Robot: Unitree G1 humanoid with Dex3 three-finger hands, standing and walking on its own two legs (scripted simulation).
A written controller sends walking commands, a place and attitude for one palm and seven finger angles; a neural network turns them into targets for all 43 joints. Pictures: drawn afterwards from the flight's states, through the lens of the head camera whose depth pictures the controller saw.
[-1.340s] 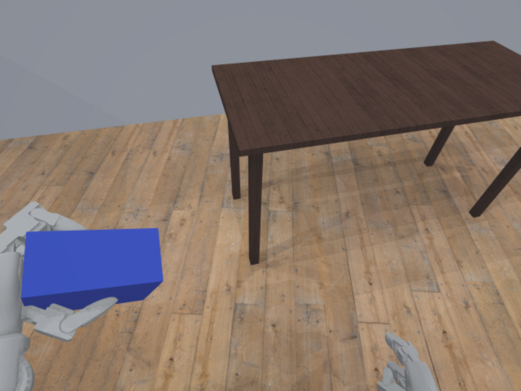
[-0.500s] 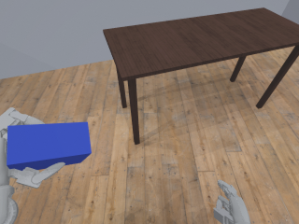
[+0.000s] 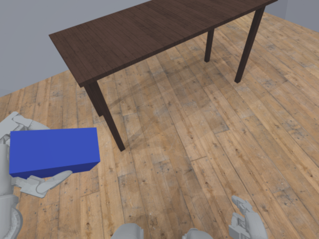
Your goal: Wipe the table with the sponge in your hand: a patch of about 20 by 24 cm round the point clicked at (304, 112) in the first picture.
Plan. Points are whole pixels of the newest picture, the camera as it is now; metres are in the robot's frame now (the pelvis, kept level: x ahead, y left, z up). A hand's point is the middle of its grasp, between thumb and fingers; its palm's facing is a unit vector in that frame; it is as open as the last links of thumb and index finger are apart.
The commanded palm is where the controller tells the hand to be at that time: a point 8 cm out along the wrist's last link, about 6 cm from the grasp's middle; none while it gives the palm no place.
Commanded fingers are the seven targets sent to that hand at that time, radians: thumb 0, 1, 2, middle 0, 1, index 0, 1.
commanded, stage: walk to a spot facing it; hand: left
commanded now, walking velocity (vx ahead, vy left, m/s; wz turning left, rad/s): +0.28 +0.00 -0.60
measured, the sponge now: (69, 153) +0.24 +0.19 +0.16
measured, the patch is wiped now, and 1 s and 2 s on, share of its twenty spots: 0.00 0.00 0.00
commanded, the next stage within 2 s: turn to face it in 1.30 s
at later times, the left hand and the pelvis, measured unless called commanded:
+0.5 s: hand (102, 126) +0.28 +0.12 +0.20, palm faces +0.13 -0.87 -0.47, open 10.5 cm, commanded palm +0.24 +0.17 +0.21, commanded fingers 0.00 0.10 1.30 -1.20 -1.60 -1.20 -1.60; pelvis +0.00 -0.04 +0.02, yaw -19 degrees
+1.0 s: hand (157, 85) +0.39 +0.03 +0.20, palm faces +0.15 -0.92 -0.36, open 10.5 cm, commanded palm +0.35 +0.08 +0.21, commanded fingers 0.00 0.10 1.30 -1.20 -1.60 -1.20 -1.60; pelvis +0.10 -0.12 +0.01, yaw -21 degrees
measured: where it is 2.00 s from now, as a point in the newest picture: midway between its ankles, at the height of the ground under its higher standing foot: (223, 232)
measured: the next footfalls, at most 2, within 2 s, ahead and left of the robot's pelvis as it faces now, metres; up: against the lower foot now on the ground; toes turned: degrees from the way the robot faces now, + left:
left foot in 0.28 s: +0.03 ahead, +0.14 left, +0.00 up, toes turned -6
right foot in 0.58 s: +0.07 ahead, -0.21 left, +0.00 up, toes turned -28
